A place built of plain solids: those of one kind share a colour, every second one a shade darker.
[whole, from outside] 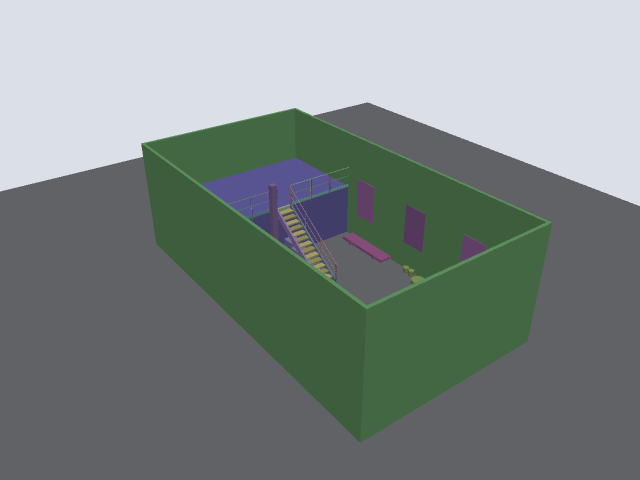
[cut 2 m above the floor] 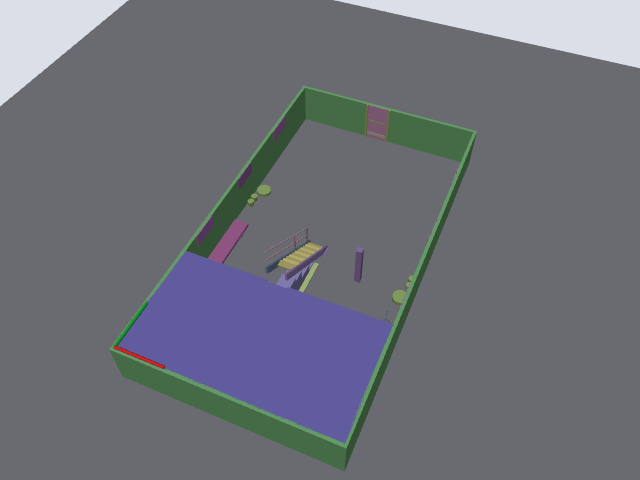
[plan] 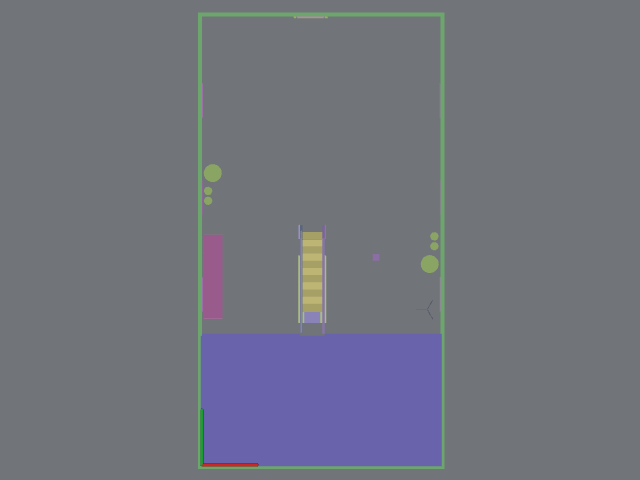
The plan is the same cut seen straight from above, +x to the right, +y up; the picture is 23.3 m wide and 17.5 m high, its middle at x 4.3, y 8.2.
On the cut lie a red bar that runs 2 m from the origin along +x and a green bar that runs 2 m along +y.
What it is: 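A pumping station 8.7 x 16.4 m, 5.6 m high; the engine floor; at the rear the gallery 4.7 m deep at 2.72 m over closed stores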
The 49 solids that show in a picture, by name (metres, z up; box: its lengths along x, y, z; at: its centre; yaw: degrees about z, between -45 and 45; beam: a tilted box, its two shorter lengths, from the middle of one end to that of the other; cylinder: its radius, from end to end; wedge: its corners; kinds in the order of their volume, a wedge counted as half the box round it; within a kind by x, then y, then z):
{
 "loft_1": {"box": [3.62, 0.09, 2.77], "at": [1.76, 4.74, 1.34]},
 "loft_2": {"box": [8.79, 4.76, 2.77], "at": [4.34, 2.33, 1.34]},
 "loft_3": {"box": [4.27, 0.09, 2.77], "at": [6.61, 4.74, 1.34]},
 "wall_1": {"box": [0.15, 16.65, 5.64], "at": [-0.07, 8.18, 2.77]},
 "wall_2": {"box": [8.99, 0.15, 5.64], "at": [4.34, -0.07, 2.77]},
 "wall_3": {"box": [8.99, 0.15, 5.64], "at": [4.34, 16.43, 2.77]},
 "wall_4": {"box": [0.15, 16.65, 5.64], "at": [8.77, 8.18, 2.77]},
 "under_1": {"box": [0.58, 0.61, 1.27], "at": [4.02, 5.48, 0.59]},
 "under_2": {"box": [0.58, 0.58, 1.03], "at": [4.02, 6.08, 0.46]},
 "under_3": {"box": [0.58, 0.74, 0.58], "at": [4.02, 6.74, 0.24]},
 "stair_string_right_1": {"wedge": [[3.57, 4.79, 2.41], [3.57, 4.79, 2.78], [3.57, 8.26, 0.0], [3.57, 8.26, 0.37], [3.66, 4.79, 2.41], [3.66, 4.79, 2.78], [3.66, 8.26, 0.0], [3.66, 8.26, 0.37]]},
 "stair_string_left_1": {"wedge": [[4.38, 4.79, 2.41], [4.38, 4.79, 2.78], [4.38, 8.26, 0.0], [4.38, 8.26, 0.37], [4.47, 4.79, 2.41], [4.47, 4.79, 2.78], [4.47, 8.26, 0.0], [4.47, 8.26, 0.37]]},
 "under_plinth_1": {"box": [1.02, 2.46, 0.14], "at": [4.02, 6.4, 0.02]},
 "post_1": {"box": [0.25, 0.25, 5.64], "at": [6.34, 7.57, 2.77]},
 "winf_1": {"box": [0.028, 1.26, 2.03], "at": [0.01, 6.21, 2.4]},
 "winf_2": {"box": [0.028, 1.26, 2.03], "at": [0.01, 9.75, 2.4]},
 "winf_3": {"box": [0.028, 1.26, 2.03], "at": [0.01, 13.28, 2.4]},
 "stair_handrail_right_1": {"wedge": [[3.6, 4.8, 3.64], [3.6, 4.82, 3.66], [3.6, 8.52, 1.06], [3.6, 8.53, 1.09], [3.63, 4.8, 3.64], [3.63, 4.82, 3.66], [3.63, 8.52, 1.06], [3.63, 8.53, 1.09]]},
 "stair_kneerail_right_1": {"wedge": [[3.6, 4.8, 3.16], [3.6, 4.82, 3.19], [3.6, 8.52, 0.59], [3.6, 8.53, 0.61], [3.63, 4.8, 3.16], [3.63, 4.82, 3.19], [3.63, 8.52, 0.59], [3.63, 8.53, 0.61]]},
 "hose_1": {"cylinder": 0.15, "from": [0.22, 9.63, 0.21], "to": [0.22, 9.63, 0.28]},
 "hose_2": {"cylinder": 0.15, "from": [0.22, 9.99, 0.21], "to": [0.22, 9.99, 0.28]},
 "hose_3": {"cylinder": 0.33, "from": [0.39, 10.64, 0.0], "to": [0.39, 10.64, 0.15]},
 "hose_4": {"cylinder": 0.33, "from": [8.3, 7.32, 0.0], "to": [8.3, 7.32, 0.2]},
 "hose_5": {"cylinder": 0.15, "from": [8.47, 7.97, 0.21], "to": [8.47, 7.97, 0.28]},
 "hose_6": {"cylinder": 0.15, "from": [8.47, 8.33, 0.21], "to": [8.47, 8.33, 0.28]},
 "stair_tread_1": {"wedge": [[3.65, 4.79, 2.48], [3.65, 4.79, 2.54], [3.65, 5.08, 2.48], [3.65, 5.08, 2.54], [4.39, 4.79, 2.48], [4.39, 4.79, 2.54], [4.39, 5.08, 2.48], [4.39, 5.08, 2.54]]},
 "stair_tread_2": {"wedge": [[3.65, 5.05, 2.29], [3.65, 5.05, 2.36], [3.65, 5.35, 2.29], [3.65, 5.35, 2.36], [4.39, 5.05, 2.29], [4.39, 5.05, 2.36], [4.39, 5.35, 2.29], [4.39, 5.35, 2.36]]},
 "stair_tread_3": {"wedge": [[3.65, 5.31, 2.11], [3.65, 5.31, 2.18], [3.65, 5.61, 2.11], [3.65, 5.61, 2.18], [4.39, 5.31, 2.11], [4.39, 5.31, 2.18], [4.39, 5.61, 2.11], [4.39, 5.61, 2.18]]},
 "stair_tread_4": {"wedge": [[3.65, 5.57, 1.93], [3.65, 5.57, 2.0], [3.65, 5.87, 1.93], [3.65, 5.87, 2.0], [4.39, 5.57, 1.93], [4.39, 5.57, 2.0], [4.39, 5.87, 1.93], [4.39, 5.87, 2.0]]},
 "stair_tread_5": {"wedge": [[3.65, 5.84, 1.75], [3.65, 5.84, 1.81], [3.65, 6.13, 1.75], [3.65, 6.13, 1.81], [4.39, 5.84, 1.75], [4.39, 5.84, 1.81], [4.39, 6.13, 1.75], [4.39, 6.13, 1.81]]},
 "stair_tread_6": {"wedge": [[3.65, 6.1, 1.57], [3.65, 6.1, 1.63], [3.65, 6.39, 1.57], [3.65, 6.4, 1.63], [4.39, 6.1, 1.57], [4.39, 6.1, 1.63], [4.39, 6.39, 1.57], [4.39, 6.39, 1.63]]},
 "stair_tread_7": {"wedge": [[3.65, 6.36, 1.39], [3.65, 6.36, 1.45], [3.65, 6.66, 1.39], [3.65, 6.66, 1.45], [4.39, 6.36, 1.39], [4.39, 6.36, 1.45], [4.39, 6.66, 1.39], [4.39, 6.66, 1.45]]},
 "stair_tread_8": {"wedge": [[3.65, 6.62, 1.27], [3.65, 6.63, 1.2], [3.65, 6.92, 1.2], [3.65, 6.92, 1.27], [4.39, 6.62, 1.2], [4.39, 6.62, 1.27], [4.39, 6.92, 1.2], [4.39, 6.92, 1.27]]},
 "stair_tread_9": {"wedge": [[3.65, 6.89, 1.02], [3.65, 6.89, 1.09], [3.65, 7.18, 1.02], [3.65, 7.18, 1.09], [4.39, 6.89, 1.02], [4.39, 6.89, 1.09], [4.39, 7.18, 1.02], [4.39, 7.18, 1.09]]},
 "stair_tread_10": {"wedge": [[3.65, 7.15, 0.84], [3.65, 7.15, 0.91], [3.65, 7.44, 0.84], [3.65, 7.44, 0.91], [4.39, 7.15, 0.84], [4.39, 7.15, 0.91], [4.39, 7.44, 0.84], [4.39, 7.44, 0.91]]},
 "stair_tread_11": {"wedge": [[3.65, 7.41, 0.66], [3.65, 7.41, 0.73], [3.65, 7.71, 0.66], [3.65, 7.71, 0.73], [4.39, 7.41, 0.66], [4.39, 7.41, 0.72], [4.39, 7.71, 0.66], [4.39, 7.71, 0.72]]},
 "stair_tread_12": {"wedge": [[3.65, 7.67, 0.48], [3.65, 7.67, 0.54], [3.65, 7.97, 0.48], [3.65, 7.97, 0.54], [4.39, 7.67, 0.47], [4.39, 7.67, 0.54], [4.39, 7.97, 0.47], [4.39, 7.97, 0.54]]},
 "stair_tread_13": {"wedge": [[3.65, 7.93, 0.3], [3.65, 7.93, 0.36], [3.65, 8.23, 0.3], [3.65, 8.23, 0.36], [4.39, 7.93, 0.36], [4.39, 7.94, 0.3], [4.39, 8.23, 0.3], [4.39, 8.23, 0.36]]},
 "stair_tread_14": {"wedge": [[3.65, 8.2, 0.12], [3.65, 8.2, 0.18], [3.65, 8.49, 0.12], [3.65, 8.49, 0.18], [4.39, 8.2, 0.11], [4.39, 8.2, 0.18], [4.39, 8.5, 0.11], [4.39, 8.5, 0.18]]},
 "door_leaf_1": {"box": [1.02, 0.04, 2.1], "at": [3.96, 16.33, 1.0]},
 "planks_1": {"box": [0.68, 3.03, 0.038], "at": [0.4, 6.87, 0.21]},
 "door_jamb_1": {"box": [0.1, 0.07, 2.21], "at": [3.39, 16.32, 1.05]},
 "door_jamb_2": {"box": [0.1, 0.07, 2.21], "at": [4.53, 16.32, 1.05]},
 "toeboard_1": {"box": [3.61, 0.025, 0.15], "at": [1.81, 4.8, 2.77]},
 "toeboard_2": {"box": [4.3, 0.025, 0.15], "at": [6.54, 4.8, 2.77]},
 "door_ledge_1": {"box": [0.96, 0.024, 0.14], "at": [3.96, 16.3, 0.29]},
 "door_ledge_2": {"box": [0.96, 0.024, 0.14], "at": [3.96, 16.3, 1.07]},
 "handrail_1": {"box": [3.61, 0.029, 0.029], "at": [1.81, 4.81, 3.78]},
 "kneerail_1": {"box": [3.61, 0.029, 0.029], "at": [1.81, 4.81, 3.31]}
}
